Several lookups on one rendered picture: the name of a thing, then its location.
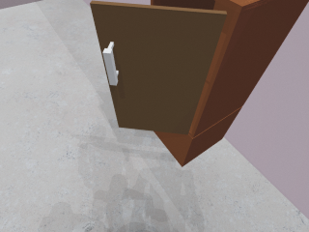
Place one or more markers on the cupboard door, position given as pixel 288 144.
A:
pixel 163 56

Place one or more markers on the handle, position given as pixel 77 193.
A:
pixel 109 61

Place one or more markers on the left robot hand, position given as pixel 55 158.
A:
pixel 84 227

